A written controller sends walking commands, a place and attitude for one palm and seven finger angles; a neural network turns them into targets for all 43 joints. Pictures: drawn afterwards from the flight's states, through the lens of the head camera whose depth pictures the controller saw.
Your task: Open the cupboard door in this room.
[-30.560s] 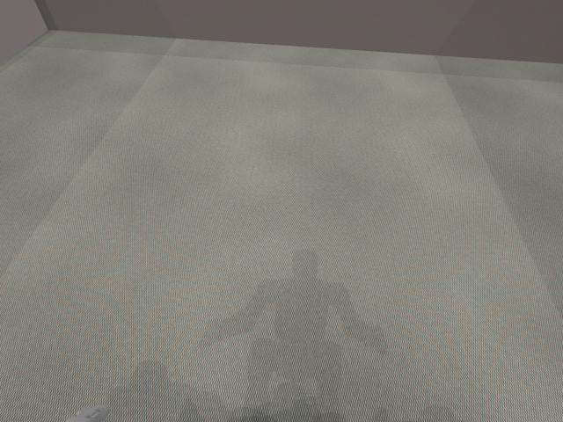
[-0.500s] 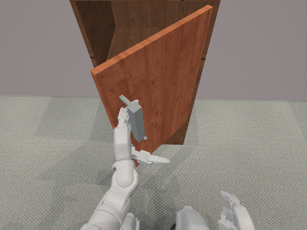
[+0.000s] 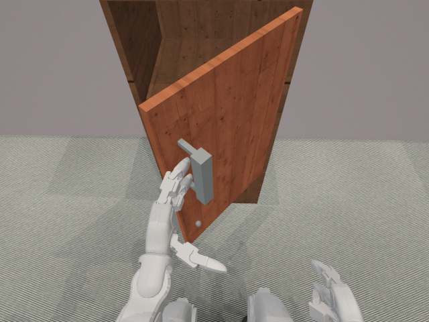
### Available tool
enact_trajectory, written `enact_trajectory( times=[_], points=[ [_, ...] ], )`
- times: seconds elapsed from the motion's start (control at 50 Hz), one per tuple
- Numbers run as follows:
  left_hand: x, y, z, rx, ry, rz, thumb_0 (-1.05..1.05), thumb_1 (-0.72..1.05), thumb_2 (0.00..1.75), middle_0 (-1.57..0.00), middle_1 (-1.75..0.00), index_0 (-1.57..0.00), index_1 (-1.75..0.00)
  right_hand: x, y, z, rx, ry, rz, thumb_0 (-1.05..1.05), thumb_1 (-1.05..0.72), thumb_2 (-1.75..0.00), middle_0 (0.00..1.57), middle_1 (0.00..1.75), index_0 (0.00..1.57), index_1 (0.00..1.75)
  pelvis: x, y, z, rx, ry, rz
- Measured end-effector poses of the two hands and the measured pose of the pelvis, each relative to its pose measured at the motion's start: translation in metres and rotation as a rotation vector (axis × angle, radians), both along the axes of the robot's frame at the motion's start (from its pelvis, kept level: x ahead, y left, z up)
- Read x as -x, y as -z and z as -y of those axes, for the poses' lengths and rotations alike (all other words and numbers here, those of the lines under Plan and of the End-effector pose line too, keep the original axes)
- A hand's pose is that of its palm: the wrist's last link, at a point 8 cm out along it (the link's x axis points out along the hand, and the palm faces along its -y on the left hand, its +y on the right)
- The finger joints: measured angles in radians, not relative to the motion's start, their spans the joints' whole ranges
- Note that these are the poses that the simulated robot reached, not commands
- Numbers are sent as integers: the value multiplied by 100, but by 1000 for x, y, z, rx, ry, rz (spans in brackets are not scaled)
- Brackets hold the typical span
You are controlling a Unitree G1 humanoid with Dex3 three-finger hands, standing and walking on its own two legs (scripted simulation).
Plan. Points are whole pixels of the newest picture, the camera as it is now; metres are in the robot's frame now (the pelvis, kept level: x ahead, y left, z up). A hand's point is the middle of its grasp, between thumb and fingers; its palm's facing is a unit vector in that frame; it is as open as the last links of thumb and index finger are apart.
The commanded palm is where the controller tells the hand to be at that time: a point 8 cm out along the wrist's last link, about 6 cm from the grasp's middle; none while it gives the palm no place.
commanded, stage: slide the hand sideways off the handle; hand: left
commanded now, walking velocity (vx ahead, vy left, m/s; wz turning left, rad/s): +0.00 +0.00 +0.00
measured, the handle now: (195, 172) +0.38 +0.06 +0.05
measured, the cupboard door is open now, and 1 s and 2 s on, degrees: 48 48 48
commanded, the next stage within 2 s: draw the hand back to the body in 0.60 s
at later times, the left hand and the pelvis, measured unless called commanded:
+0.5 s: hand (169, 247) +0.24 +0.09 +0.05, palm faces -0.02 -1.00 -0.02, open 16.3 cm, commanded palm +0.21 +0.15 +0.05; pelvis +0.02 -0.01 -0.01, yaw +1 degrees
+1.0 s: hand (128, 249) +0.22 +0.13 +0.09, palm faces +0.00 -1.00 -0.06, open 16.3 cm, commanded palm +0.19 +0.19 +0.10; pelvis +0.02 +0.00 +0.01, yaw +1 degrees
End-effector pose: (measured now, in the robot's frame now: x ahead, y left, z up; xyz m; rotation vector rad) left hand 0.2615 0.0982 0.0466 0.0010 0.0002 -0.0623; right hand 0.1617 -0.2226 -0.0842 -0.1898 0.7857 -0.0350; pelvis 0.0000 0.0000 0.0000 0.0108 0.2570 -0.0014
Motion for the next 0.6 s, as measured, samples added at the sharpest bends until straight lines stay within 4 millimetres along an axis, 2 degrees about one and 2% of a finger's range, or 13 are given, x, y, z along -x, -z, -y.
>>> enact_trajectory(
  times=[0.12, 0.32, 0.6],
  points=[
    [13, -6, -9, 3, -19, 9, -1, -50, 30, -15, -30, -15, -30, -16, -3, -4, -8, -23, 35, 1, -91, -90, 20, 30, 20, 30, -6, 0, 2, 1, -7, -5],
    [31, -1, -27, -11, -40, -38, -1, -50, 30, -15, -30, -15, -30, -34, -6, -1, 3, -31, 78, 1, -91, -90, 20, 30, 20, 30, -12, 4, 9, 4, -14, -16],
    [51, 0, -53, -24, -50, -59, -1, -49, 30, -15, -30, -15, -30, -34, -2, 13, 27, -6, 87, 1, -91, -90, 20, 30, 20, 30, -15, 11, 14, 10, -18, -31]
  ],
)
